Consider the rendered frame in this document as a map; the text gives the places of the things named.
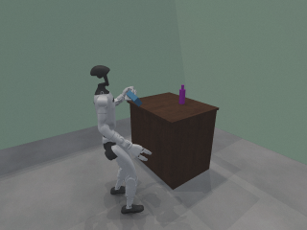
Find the robot right upper arm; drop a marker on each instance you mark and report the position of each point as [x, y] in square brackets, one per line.
[102, 104]

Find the right robot forearm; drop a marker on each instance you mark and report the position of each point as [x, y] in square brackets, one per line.
[112, 135]

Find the left robot hand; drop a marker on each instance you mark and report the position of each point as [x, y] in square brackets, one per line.
[126, 90]

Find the left robot forearm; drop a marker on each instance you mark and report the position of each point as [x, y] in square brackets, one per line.
[119, 100]

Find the table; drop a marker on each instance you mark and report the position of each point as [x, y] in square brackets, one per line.
[179, 136]

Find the sponge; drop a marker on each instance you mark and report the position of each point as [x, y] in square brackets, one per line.
[134, 98]

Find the robot left shin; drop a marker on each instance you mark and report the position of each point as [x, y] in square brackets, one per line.
[120, 178]

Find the robot right thigh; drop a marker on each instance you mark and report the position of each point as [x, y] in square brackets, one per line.
[122, 159]

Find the right robot hand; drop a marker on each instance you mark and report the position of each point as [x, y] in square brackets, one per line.
[135, 150]

